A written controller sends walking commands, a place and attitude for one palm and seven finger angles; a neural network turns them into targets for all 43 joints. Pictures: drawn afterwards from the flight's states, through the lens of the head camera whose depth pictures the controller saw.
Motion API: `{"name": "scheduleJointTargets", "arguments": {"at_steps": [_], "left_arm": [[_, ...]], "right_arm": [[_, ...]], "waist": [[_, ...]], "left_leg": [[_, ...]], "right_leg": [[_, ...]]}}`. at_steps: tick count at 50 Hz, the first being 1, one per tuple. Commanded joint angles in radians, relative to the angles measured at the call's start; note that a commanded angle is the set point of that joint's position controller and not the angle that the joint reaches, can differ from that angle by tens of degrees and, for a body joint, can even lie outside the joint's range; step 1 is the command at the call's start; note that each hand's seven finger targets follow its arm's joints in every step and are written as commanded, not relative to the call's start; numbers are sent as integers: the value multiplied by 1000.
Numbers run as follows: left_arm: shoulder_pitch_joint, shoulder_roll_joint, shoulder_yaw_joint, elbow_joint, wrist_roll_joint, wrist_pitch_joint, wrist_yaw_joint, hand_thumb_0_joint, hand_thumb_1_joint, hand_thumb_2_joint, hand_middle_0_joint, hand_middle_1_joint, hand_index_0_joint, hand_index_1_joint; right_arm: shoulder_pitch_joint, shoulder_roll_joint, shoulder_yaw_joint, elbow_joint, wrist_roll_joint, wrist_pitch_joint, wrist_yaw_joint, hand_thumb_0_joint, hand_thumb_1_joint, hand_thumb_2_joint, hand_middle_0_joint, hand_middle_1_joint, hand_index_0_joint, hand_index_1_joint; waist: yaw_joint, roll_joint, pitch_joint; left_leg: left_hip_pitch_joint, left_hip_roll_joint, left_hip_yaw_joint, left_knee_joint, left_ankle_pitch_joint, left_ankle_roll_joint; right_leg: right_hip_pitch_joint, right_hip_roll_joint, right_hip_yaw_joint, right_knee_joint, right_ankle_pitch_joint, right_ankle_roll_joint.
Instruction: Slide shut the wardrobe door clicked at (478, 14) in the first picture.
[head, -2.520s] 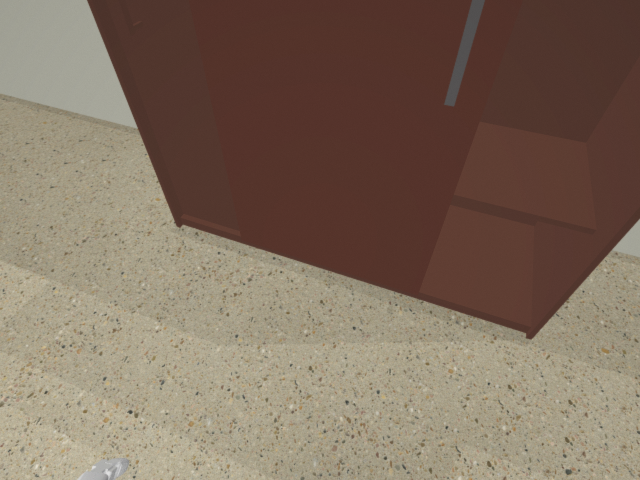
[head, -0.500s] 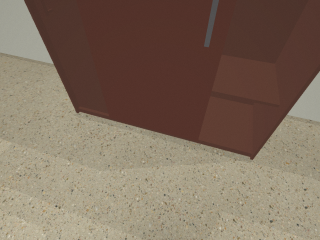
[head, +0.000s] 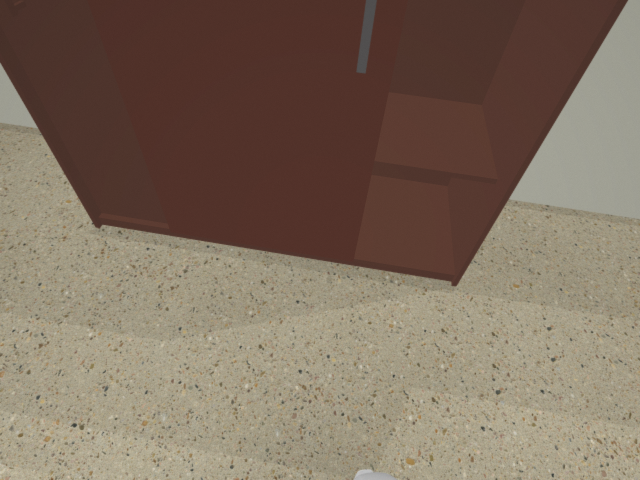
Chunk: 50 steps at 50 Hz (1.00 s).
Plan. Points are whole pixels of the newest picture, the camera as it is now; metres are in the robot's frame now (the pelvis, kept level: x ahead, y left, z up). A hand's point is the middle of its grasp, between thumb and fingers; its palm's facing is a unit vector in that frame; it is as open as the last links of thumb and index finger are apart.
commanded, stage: take the last steps up to it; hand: left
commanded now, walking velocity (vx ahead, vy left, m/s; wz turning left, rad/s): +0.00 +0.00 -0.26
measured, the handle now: (369, 14) +0.95 -0.04 +0.17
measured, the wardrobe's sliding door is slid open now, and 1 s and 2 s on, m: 0.39 0.39 0.39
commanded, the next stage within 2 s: come to a stop and stand still in 1.38 s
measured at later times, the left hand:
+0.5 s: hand out of the picture +0.03 +0.14 -0.16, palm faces -0.07 -0.99 -0.16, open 7.4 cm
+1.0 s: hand (233, 365) +0.31 +0.15 -0.16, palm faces -0.14 -0.97 -0.18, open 7.4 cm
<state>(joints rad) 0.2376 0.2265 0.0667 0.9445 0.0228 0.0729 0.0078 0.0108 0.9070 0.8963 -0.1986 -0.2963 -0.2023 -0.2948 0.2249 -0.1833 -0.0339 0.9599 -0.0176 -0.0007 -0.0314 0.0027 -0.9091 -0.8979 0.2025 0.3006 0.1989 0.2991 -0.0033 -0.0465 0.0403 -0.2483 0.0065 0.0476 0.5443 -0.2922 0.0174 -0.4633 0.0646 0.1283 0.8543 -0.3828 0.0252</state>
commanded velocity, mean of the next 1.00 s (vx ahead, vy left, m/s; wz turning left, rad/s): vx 0.29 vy -0.07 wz -0.06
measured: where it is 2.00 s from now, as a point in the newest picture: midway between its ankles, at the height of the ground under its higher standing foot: (354, 403)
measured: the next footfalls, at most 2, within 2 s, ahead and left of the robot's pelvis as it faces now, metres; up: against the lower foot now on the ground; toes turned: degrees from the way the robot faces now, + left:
right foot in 0.26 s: +0.01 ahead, -0.12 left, +0.00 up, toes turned -9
left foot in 0.66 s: +0.25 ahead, +0.09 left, +0.00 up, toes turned +1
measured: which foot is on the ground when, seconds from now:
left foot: down 0.00-0.26, up 0.28-0.64, down 0.66-1.00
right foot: up 0.00-0.24, down 0.26-0.66, up 0.68-1.00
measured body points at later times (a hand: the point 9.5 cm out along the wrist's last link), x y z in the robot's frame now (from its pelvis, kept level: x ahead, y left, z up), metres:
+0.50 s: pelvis +0.05 -0.03 +0.01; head +0.05 -0.03 +0.46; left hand +0.04 +0.19 -0.15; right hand +0.02 -0.28 -0.14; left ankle +0.11 +0.09 -0.68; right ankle -0.03 -0.12 -0.73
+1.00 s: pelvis +0.22 -0.02 +0.01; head +0.23 -0.01 +0.46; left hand +0.32 +0.21 -0.14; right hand +0.15 -0.22 -0.14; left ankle +0.21 +0.09 -0.73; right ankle +0.28 -0.18 -0.69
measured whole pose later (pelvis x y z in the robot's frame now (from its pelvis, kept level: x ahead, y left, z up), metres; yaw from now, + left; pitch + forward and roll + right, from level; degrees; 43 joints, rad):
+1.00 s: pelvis +0.22 -0.02 +0.01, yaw -10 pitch -1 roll +0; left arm 0.21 0.18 0.07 1.03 0.03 0.00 -0.02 0.01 0.91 0.90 -0.19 -0.29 -0.19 -0.29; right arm 0.37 -0.12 -0.04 1.11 -0.03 -0.06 -0.02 0.00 -0.92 -0.90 0.20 0.30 0.20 0.30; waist -0.03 -0.02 0.02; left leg -0.10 0.04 0.19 0.36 -0.25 0.02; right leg -0.52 -0.13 -0.07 0.82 -0.21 0.03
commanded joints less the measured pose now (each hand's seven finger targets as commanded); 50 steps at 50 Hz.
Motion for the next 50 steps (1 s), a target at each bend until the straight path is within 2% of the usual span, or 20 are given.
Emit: {"name": "scheduleJointTargets", "arguments": {"at_steps": [1,4,8,11,12,13,14,15,16,18,20,28,31,32,33,34,36,40,42,50], "left_arm": [[46,64,30,-52,5,-23,-13,0,900,900,-200,-300,-200,-300],[1,35,10,-57,2,-30,-17,0,900,900,-200,-300,-200,-300],[-47,29,3,-70,7,-41,-36,0,900,900,-200,-300,-200,-300],[84,32,7,-12,7,-61,-39,0,900,900,-200,-300,-200,-300],[149,80,16,15,10,-73,-30,0,900,900,-200,-300,-200,-300],[220,174,33,39,12,-81,-12,0,900,900,-200,-300,-200,-300],[276,180,37,53,-4,-87,3,0,900,900,-200,-300,-200,-300],[244,158,33,63,-1,-93,8,0,900,900,-200,-300,-200,-300],[201,118,21,60,1,-100,10,0,900,900,-200,-300,-200,-300],[139,83,5,52,3,-116,10,0,900,900,-200,-300,-200,-300],[154,65,-3,70,2,-129,10,0,900,900,-200,-300,-200,-300],[236,62,-3,156,9,-139,17,0,900,900,-200,-300,-200,-300],[210,55,4,167,1,-136,14,0,900,900,-200,-300,-200,-300],[248,13,0,164,-7,-133,7,0,900,900,-200,-300,-200,-300],[284,-36,-9,142,-15,-127,-3,0,900,900,-200,-300,-200,-300],[215,-3,-10,108,-3,-121,-2,0,900,900,-200,-300,-200,-300],[95,-17,-6,98,6,-115,-13,0,900,900,-200,-300,-200,-300],[179,-70,-4,128,15,-87,-27,0,900,900,-200,-300,-200,-300],[156,-70,-2,112,13,-78,-29,0,900,900,-200,-300,-200,-300],[-93,-43,5,26,9,-88,-35,0,900,900,-200,-300,-200,-300]], "right_arm": [[-54,-166,-33,-68,-8,-20,-14,0,-900,-900,200,300,200,300],[44,-167,-37,-26,-13,-18,-13,0,-900,-900,200,300,200,300],[128,-213,-53,15,-19,-18,-6,0,-900,-900,200,300,200,300],[97,-203,-51,27,-12,-17,1,0,-900,-900,200,300,200,300],[90,-156,-40,20,-5,-18,7,0,-900,-900,200,300,200,300],[44,-80,-16,-20,2,-24,14,0,-900,-900,200,300,200,300],[-57,-130,-25,-52,-12,-19,19,0,-900,-900,200,300,200,300],[-100,-124,-30,-51,-11,-18,26,0,-900,-900,200,300,200,300],[-81,-122,-32,-39,-13,-20,32,0,-900,-900,200,300,200,300],[-4,-85,-35,2,-17,-14,41,0,-900,-900,200,300,200,300],[19,-62,-34,14,-15,-12,45,0,-900,-900,200,300,200,300],[-74,-30,-32,-14,-2,-37,52,0,-900,-900,200,300,200,300],[144,-55,-38,63,-8,-59,32,0,-900,-900,200,300,200,300],[281,-131,-55,103,-16,-67,18,0,-900,-900,200,300,200,300],[379,-239,-74,126,-21,-65,10,0,-900,-900,200,300,200,300],[364,-250,-71,122,-12,-50,3,0,-900,-900,200,300,200,300],[223,-150,-52,97,-10,-56,-1,0,-900,-900,200,300,200,300],[134,-63,-30,88,-8,-80,-4,0,-900,-900,200,300,200,300],[139,-66,-28,91,-6,-80,-1,0,-900,-900,200,300,200,300],[227,-82,-45,131,-15,-67,9,0,-900,-900,200,300,200,300]], "waist": [[38,187,9],[-12,197,-15],[-54,198,-4],[15,125,-12],[42,0,-28],[79,-285,-10],[121,-213,16],[103,-180,83],[64,-100,108],[7,-48,93],[-2,-69,91],[22,-64,106],[-74,30,11],[-112,189,-90],[-111,434,-159],[-115,345,-133],[-79,161,59],[10,138,33],[14,142,55],[-41,148,101]], "left_leg": [[-46,248,-173,-297,66,128],[81,266,-150,-251,187,145],[76,320,-209,-285,-53,142],[-61,260,-119,-144,-159,73],[-222,196,-25,22,-218,22],[-468,55,118,286,-322,-43],[-501,82,23,421,-303,-31],[-516,101,-13,489,-230,-25],[-507,117,-20,512,-171,-27],[-417,126,9,507,-62,-45],[-372,124,32,464,-7,-54],[-282,116,55,200,8,-32],[86,52,95,-8,97,-15],[300,179,-80,-93,34,28],[414,444,-456,-255,-35,118],[327,502,-559,-338,-207,174],[97,445,-449,-398,-298,151],[-24,316,-127,-386,-48,99],[-31,296,-78,-399,-7,109],[73,308,-52,-383,63,130]], "right_leg": [[-46,-54,-80,233,-8,12],[-12,-71,-143,23,-57,11],[83,-67,-184,-170,-93,-14],[340,-46,-208,-450,57,-39],[500,-152,-68,-548,-33,-84],[606,-375,286,-682,-168,-189],[513,-448,364,-723,-249,-251],[433,-414,351,-734,-271,-263],[395,-391,285,-714,-205,-258],[322,-323,123,-691,-41,-222],[297,-292,52,-695,65,-207],[343,-309,18,-637,251,-193],[264,-226,-77,-363,403,-139],[146,-147,-131,-116,317,-98],[-51,-24,-227,190,-135,-51],[-105,-51,-139,354,-190,-67],[-186,-144,-115,447,-20,-64],[-62,-183,-148,298,106,-28],[-69,-190,-166,209,146,-14],[-60,-187,-217,-142,177,2]]}}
